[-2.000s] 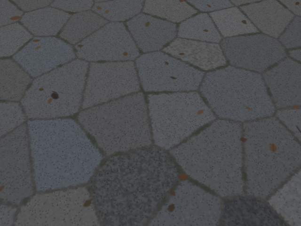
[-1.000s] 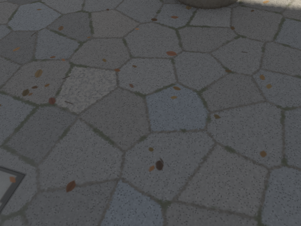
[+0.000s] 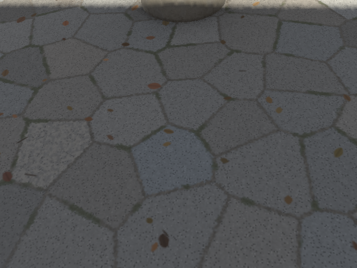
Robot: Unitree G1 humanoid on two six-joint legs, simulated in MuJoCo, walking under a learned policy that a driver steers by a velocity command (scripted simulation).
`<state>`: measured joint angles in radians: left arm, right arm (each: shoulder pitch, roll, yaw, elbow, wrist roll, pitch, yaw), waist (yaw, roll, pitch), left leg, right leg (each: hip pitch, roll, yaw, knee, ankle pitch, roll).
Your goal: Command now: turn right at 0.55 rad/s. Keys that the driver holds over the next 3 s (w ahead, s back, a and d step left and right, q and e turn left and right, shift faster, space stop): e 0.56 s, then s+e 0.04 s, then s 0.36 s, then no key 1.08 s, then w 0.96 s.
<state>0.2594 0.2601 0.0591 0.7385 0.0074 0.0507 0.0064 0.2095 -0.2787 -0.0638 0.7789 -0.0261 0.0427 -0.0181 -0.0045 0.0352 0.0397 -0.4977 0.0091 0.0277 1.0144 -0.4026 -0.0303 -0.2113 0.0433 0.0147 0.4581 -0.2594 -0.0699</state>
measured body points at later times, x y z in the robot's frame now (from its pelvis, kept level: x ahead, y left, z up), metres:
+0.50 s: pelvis -0.01 +0.04 +0.00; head +0.03 +0.06 +0.45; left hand +0.18 +0.28 -0.13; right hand +0.05 -0.26 -0.08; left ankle +0.03 +0.13 -0.74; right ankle -0.07 -0.07 -0.66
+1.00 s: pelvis -0.09 +0.03 +0.00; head -0.06 -0.02 +0.45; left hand +0.17 +0.19 -0.09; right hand -0.14 -0.26 -0.14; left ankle -0.07 +0.17 -0.65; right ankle -0.09 -0.06 -0.74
